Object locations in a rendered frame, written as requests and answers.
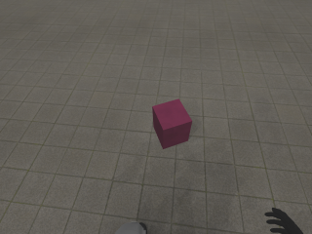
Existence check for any left robot thigh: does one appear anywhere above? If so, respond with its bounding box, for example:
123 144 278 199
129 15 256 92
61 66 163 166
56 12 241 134
115 222 146 234

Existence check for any robot right hand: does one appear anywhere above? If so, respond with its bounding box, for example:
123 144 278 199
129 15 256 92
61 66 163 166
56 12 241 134
265 208 303 234

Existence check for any carton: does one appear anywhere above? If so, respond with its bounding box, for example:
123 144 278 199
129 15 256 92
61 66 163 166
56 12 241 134
152 98 192 149

